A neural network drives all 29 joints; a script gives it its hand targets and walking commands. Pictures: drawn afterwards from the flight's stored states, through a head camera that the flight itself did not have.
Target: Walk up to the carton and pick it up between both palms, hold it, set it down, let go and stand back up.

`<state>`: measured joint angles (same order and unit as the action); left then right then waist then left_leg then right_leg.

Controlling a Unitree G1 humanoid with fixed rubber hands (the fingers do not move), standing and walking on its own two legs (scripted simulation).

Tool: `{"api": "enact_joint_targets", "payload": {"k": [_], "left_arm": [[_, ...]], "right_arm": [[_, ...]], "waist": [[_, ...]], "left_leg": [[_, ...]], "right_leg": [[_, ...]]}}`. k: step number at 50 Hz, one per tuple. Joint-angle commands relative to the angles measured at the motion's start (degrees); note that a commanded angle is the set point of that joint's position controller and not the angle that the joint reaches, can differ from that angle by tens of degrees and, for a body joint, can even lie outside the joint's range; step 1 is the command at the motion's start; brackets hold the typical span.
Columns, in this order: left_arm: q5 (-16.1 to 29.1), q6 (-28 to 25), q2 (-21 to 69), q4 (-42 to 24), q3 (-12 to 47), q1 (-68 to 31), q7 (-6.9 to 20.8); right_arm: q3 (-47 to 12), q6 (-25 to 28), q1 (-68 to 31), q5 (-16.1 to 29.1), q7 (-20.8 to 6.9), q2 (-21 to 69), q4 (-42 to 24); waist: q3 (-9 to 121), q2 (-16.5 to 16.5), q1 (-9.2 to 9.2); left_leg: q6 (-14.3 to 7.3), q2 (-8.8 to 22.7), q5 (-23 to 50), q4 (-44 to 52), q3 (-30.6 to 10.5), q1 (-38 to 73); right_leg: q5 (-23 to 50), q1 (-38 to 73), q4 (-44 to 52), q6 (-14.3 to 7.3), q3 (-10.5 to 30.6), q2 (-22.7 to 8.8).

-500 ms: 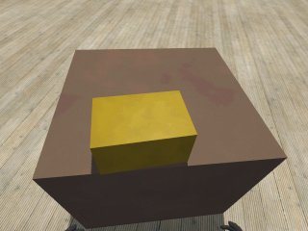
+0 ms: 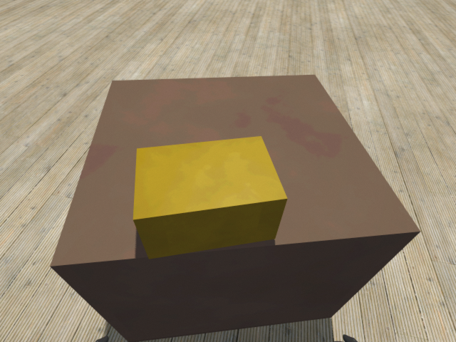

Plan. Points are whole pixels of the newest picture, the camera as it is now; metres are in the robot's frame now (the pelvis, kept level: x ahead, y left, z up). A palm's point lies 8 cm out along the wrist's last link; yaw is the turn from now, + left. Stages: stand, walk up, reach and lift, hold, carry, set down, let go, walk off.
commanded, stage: stand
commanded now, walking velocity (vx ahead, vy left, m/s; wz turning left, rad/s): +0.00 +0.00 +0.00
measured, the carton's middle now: (207, 194) +0.43 +0.04 +0.00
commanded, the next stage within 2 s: walk up in 0.58 s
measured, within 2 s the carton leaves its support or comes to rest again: neither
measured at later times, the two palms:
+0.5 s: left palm out of the picture +0.10 +0.24 -0.10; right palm out of the picture +0.10 -0.24 -0.10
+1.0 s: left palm out of the picture +0.09 +0.23 -0.11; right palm out of the picture +0.05 -0.30 -0.11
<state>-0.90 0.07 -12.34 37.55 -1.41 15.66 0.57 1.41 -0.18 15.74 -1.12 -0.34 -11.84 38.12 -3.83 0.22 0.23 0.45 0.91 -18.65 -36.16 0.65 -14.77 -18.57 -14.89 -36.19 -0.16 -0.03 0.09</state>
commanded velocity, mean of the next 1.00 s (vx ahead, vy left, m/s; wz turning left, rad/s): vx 0.00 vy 0.00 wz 0.00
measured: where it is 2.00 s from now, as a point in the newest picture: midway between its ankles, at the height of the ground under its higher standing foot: outside the picture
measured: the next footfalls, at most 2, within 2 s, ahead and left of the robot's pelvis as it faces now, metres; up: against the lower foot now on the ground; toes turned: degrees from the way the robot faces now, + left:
left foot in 1.32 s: +0.01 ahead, +0.03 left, +0.00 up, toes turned +10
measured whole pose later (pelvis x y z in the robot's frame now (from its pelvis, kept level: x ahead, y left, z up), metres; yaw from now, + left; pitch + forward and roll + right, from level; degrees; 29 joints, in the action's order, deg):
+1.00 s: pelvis -0.01 -0.04 -0.01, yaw +1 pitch -2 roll +2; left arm -3.7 3.0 -17.2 37.5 -3.2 15.1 2.3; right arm 2.0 0.4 20.7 -3.0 2.8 -13.5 38.8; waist -5.1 3.5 0.6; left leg 2.9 2.1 -18.7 -39.4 -1.1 -18.4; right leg -22.4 -19.7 -43.5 -0.6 -1.4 -2.2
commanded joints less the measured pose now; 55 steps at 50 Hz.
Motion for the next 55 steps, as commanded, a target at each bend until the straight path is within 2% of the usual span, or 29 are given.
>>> {"api": "enact_joint_targets", "payload": {"k": [1,2,6,11,13,15,18,21,22,28,29,31,32,34,38,39,40,41,42,44,45,46,48,49,50,51,52,53,55], "left_arm": [[0.07,-1.74,-7.69,-6.6,-2.56,-0.45,-0.4],[0.13,-1.71,-7.74,-6.64,-2.49,-0.5,-0.4],[0.29,-1.69,-7.82,-6.42,-2.37,-0.53,-0.5],[0.1,-1.72,-7.91,-6.1,-2.31,0.04,-0.6],[0.29,-1.78,-8.36,-5.97,-2.26,0.04,-0.68],[0.26,-1.77,-8.11,-5.91,-2.16,-0.06,-0.71],[0.22,-1.66,-7.7,-5.78,-2.07,0.28,-0.71],[0.36,-1.59,-8.41,-5.59,-2.27,0.24,-0.68],[0.34,-1.58,-8.3,-5.52,-2.21,0.02,-0.68],[0.33,-1.56,-8.49,-5.14,-2.05,0.84,-0.71],[0.28,-1.6,-8.54,-4.93,-2.03,0.88,-0.7],[0.43,-1.62,-8.52,-4.91,-1.96,0.87,-0.7],[0.36,-1.62,-8.61,-4.85,-2.03,0.35,-0.69],[0.19,-1.67,-8.5,-4.73,-2.08,1.09,-0.67],[0.34,-1.62,-8.81,-4.43,-1.9,1.41,-0.69],[-1.97,-0.37,-11.56,-5.39,-2.81,-2.19,0.11],[-3.0,0.46,-9.86,-6.49,-2.34,-2.56,0.44],[-3.15,1.07,-8.7,-6.48,-2.23,-1.22,0.69],[-3.26,1.5,-8.26,-6.17,-2.13,-0.38,0.93],[-3.24,1.69,-8.19,-6.85,-2.39,-1.13,1.26],[-3.18,1.69,-8.28,-7.29,-2.53,-1.51,1.44],[-2.91,1.54,-8.28,-7.37,-2.66,-1.52,1.6],[-2.55,1.04,-8.51,-7.09,-2.94,0.93,1.98],[-2.39,0.68,-9.28,-6.11,-3.26,3.21,2.08],[-2.52,0.36,-11.37,-5.14,-3.99,5.0,2.09],[-2.03,-0.24,-16.5,-4.79,-5.01,4.42,1.45],[-0.52,0.09,-18.0,-5.05,-5.07,2.8,0.88],[-0.69,0.19,-16.09,-5.21,-4.45,2.07,0.48],[-1.53,0.23,-12.84,-4.63,-2.93,2.23,-0.42]], "right_arm": [[2.45,1.84,-1.43,0.13,0.34,-8.26,-6.2],[2.44,1.79,-1.33,0.12,0.35,-8.28,-6.01],[2.25,1.75,-0.78,0.32,0.41,-8.0,-5.62],[2.21,1.79,-0.72,0.27,0.52,-8.57,-5.03],[2.08,1.72,-0.38,0.35,0.5,-8.1,-5.05],[2.14,1.66,-0.52,0.31,0.48,-8.16,-4.89],[2.25,1.57,-0.27,0.34,0.51,-8.81,-4.8],[2.11,1.51,-0.01,0.45,0.44,-8.14,-4.91],[2.12,1.47,-0.19,0.37,0.5,-8.47,-4.65],[2.1,1.45,-0.27,0.38,0.48,-8.53,-4.05],[1.95,1.45,0.01,0.31,0.49,-8.67,-3.93],[1.92,1.51,0.27,0.37,0.5,-8.53,-3.73],[1.97,1.57,0.43,0.49,0.49,-8.62,-3.82],[1.95,1.56,0.09,0.44,0.47,-8.61,-3.73],[1.73,1.57,0.52,0.41,0.48,-8.63,-3.45],[3.34,2.28,7.1,-1.44,2.11,-11.61,-3.26],[4.36,2.67,9.54,-1.5,2.97,-15.25,-2.58],[4.86,2.66,8.62,-1.54,3.52,-16.54,-2.63],[5.1,2.65,8.03,-1.69,3.83,-16.79,-3.24],[4.94,2.52,7.75,-2.07,4.04,-16.03,-4.1],[4.99,2.37,7.76,-2.16,4.04,-15.72,-4.34],[4.92,2.18,6.71,-2.19,4.01,-15.68,-4.68],[4.74,1.75,2.96,-1.95,3.79,-15.23,-5.68],[4.39,1.38,1.67,-1.65,3.45,-14.89,-6.24],[3.68,1.05,1.64,-1.36,3.02,-13.08,-7.04],[1.91,0.85,2.97,-0.14,2.31,-7.98,-8.3],[2.19,0.18,2.98,-0.19,3.36,-7.22,-8.18],[2.6,-0.4,3.16,-0.8,3.85,-8.38,-7.77],[2.79,-0.29,4.34,-0.18,3.87,-8.97,-6.64]], "waist": [[3.17,-0.57,-0.24],[2.7,-1.2,0.0],[3.31,0.65,-0.05],[4.36,-1.66,-0.23],[4.07,0.16,0.03],[3.18,-0.28,-0.21],[3.31,-1.19,-0.14],[3.77,0.89,0.13],[2.86,0.02,0.12],[1.05,-0.08,-0.22],[1.7,-1.11,0.0],[2.27,-0.01,-0.23],[2.11,0.14,0.23],[2.82,-0.89,-0.14],[2.57,0.5,-0.28],[2.44,3.43,1.29],[2.1,0.23,1.66],[0.92,-3.83,1.15],[1.23,-6.03,1.18],[1.18,-8.75,1.6],[1.0,-9.72,1.83],[0.96,-10.78,1.26],[2.36,-10.44,-1.35],[3.29,-9.22,-2.99],[4.13,-5.89,-4.16],[6.48,6.94,-3.53],[5.35,10.92,-4.86],[1.95,9.66,-4.56],[-0.3,5.3,-3.77]], "left_leg": [[-2.27,3.82,6.35,7.67,-4.75,0.03],[-2.2,3.78,6.08,7.77,-4.37,-0.34],[-2.04,3.82,6.94,7.82,-4.59,0.22],[-2.15,3.96,8.25,7.65,-4.5,0.75],[-2.14,3.88,8.39,7.57,-4.53,0.91],[-2.11,3.84,9.14,7.21,-4.34,0.61],[-2.09,3.78,9.32,7.16,-4.27,0.66],[-2.17,3.94,8.11,7.53,-4.39,1.62],[-2.12,3.92,7.52,7.74,-4.34,0.96],[-1.93,3.85,6.54,8.65,-4.49,0.11],[-1.97,3.75,6.94,8.48,-4.5,0.5],[-2.02,3.79,6.34,8.64,-4.32,0.65],[-2.03,3.82,5.8,9.19,-4.42,0.27],[-2.17,3.96,5.58,8.85,-4.45,0.57],[-2.28,4.15,5.44,9.43,-4.98,0.61],[-5.2,8.05,6.77,11.05,-12.64,3.09],[-9.15,13.93,6.82,13.27,-20.34,4.02],[-12.59,17.83,7.43,14.79,-23.66,3.55],[-14.85,19.96,9.46,14.65,-25.49,3.86],[-16.51,20.6,14.23,14.41,-25.5,2.59],[-16.07,19.51,14.38,14.31,-24.93,1.8],[-15.16,18.61,15.12,13.2,-23.65,1.02],[-11.68,15.25,16.83,8.53,-18.76,-2.66],[-9.02,12.14,15.07,5.06,-15.08,-6.5],[-5.52,7.6,10.21,-0.34,-9.88,-12.53],[-0.55,-2.16,-3.69,-12.28,-0.98,-17.72],[-0.24,-3.36,-19.21,-20.65,-1.07,-14.86],[-0.25,-1.85,-20.63,-26.92,-4.59,-15.63],[0.07,-0.98,-17.44,-28.03,-6.17,-18.6]], "right_leg": [[7.05,-0.35,7.88,-1.94,5.38,-4.04],[7.45,-0.2,7.98,-2.02,5.55,-4.28],[7.39,-0.41,8.26,-2.17,5.5,-4.3],[9.19,0.51,7.52,-2.03,5.45,-4.26],[9.46,-0.15,7.8,-2.17,5.45,-4.5],[10.34,-0.6,7.92,-2.11,5.24,-4.52],[10.19,-0.25,8.23,-2.14,5.5,-4.61],[8.4,-1.32,8.89,-2.23,5.55,-4.58],[7.84,-0.97,8.98,-2.23,5.62,-4.56],[6.56,-1.8,9.8,-2.21,5.78,-4.67],[6.89,-1.33,9.75,-2.26,5.98,-4.71],[6.55,-1.45,9.92,-2.18,5.81,-4.73],[6.18,-1.13,9.87,-2.05,5.86,-4.7],[6.02,-0.8,9.82,-2.1,6.01,-4.78],[5.45,-0.91,9.9,-2.14,5.89,-4.67],[7.56,-4.7,1.28,-2.07,1.66,-2.7],[4.97,-8.22,-4.02,-0.53,0.65,-2.06],[-2.67,-10.19,-6.59,-0.01,0.39,-2.16],[-7.5,-11.22,-8.81,0.01,0.9,-2.9],[-11.41,-12.94,-13.03,-0.2,2.06,-4.24],[-11.43,-12.96,-13.4,-0.15,2.5,-4.66],[-9.72,-12.16,-11.56,-0.27,2.76,-5.13],[-2.1,-4.85,-2.96,-1.15,2.09,-5.01],[3.56,1.69,4.31,-1.91,0.23,-3.39],[7.87,8.61,8.77,-3.26,2.42,-4.4],[3.63,10.26,15.73,-7.88,17.6,-14.77],[-1.41,2.43,19.89,-14.59,23.67,-21.7],[-0.65,-0.12,20.18,-17.03,24.2,-22.87],[16.57,4.08,15.39,-15.68,17.57,-20.62]]}}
